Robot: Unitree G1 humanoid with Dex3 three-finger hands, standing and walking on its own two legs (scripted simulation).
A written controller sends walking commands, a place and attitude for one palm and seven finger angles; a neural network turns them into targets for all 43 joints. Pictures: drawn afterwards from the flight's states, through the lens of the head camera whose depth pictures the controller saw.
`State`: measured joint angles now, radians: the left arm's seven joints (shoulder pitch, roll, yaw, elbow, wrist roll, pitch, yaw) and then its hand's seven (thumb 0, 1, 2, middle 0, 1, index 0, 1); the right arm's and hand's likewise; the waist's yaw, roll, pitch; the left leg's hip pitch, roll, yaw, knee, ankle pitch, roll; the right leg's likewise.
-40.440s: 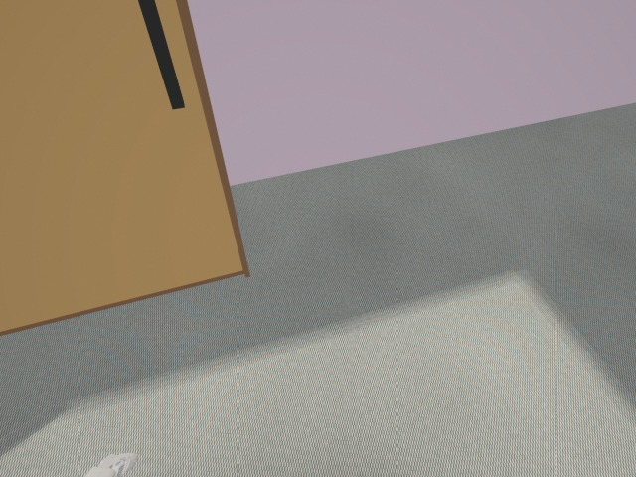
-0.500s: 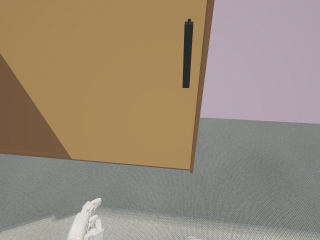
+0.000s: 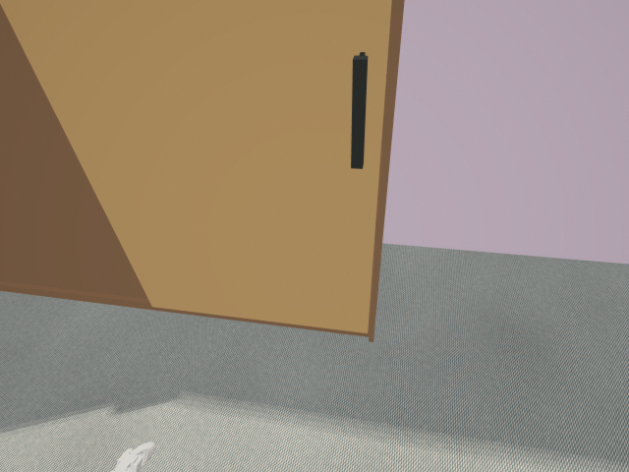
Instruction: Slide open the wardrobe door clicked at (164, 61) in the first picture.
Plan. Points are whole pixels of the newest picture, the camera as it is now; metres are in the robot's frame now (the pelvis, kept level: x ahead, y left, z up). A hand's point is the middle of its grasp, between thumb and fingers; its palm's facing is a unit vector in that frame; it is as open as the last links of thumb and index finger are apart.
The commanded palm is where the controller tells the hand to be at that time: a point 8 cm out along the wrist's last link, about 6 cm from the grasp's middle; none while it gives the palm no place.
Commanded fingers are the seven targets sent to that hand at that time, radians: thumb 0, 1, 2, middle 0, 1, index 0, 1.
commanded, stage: stop stepping back and stand still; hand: right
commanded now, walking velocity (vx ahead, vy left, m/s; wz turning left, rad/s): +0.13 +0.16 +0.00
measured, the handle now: (359, 112) +0.81 -0.05 +0.14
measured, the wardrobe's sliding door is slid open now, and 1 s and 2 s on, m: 0.00 0.00 0.00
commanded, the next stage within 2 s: let the arm hang, fingers relaxed in 0.96 s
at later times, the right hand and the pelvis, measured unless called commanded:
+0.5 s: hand out of the picture +0.18 -0.31 +0.17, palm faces +0.53 +0.78 -0.33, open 7.4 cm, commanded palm +0.11 -0.34 +0.19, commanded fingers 0.00 -0.90 -0.90 0.20 0.30 0.20 0.30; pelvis -0.01 -0.03 +0.00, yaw -3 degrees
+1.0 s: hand out of the picture +0.21 -0.32 +0.18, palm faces +0.46 +0.79 -0.41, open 7.4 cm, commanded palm +0.15 -0.35 +0.19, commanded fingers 0.00 -0.90 -0.90 0.20 0.30 0.20 0.30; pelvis +0.02 -0.05 +0.01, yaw -2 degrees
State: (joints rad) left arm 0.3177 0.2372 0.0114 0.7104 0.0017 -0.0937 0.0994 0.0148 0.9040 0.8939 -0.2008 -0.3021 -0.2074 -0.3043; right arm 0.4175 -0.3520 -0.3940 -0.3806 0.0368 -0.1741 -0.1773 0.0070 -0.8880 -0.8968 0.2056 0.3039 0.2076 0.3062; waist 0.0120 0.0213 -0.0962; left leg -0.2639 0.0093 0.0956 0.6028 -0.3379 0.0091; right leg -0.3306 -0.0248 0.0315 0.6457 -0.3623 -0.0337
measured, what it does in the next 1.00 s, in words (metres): shifts its weight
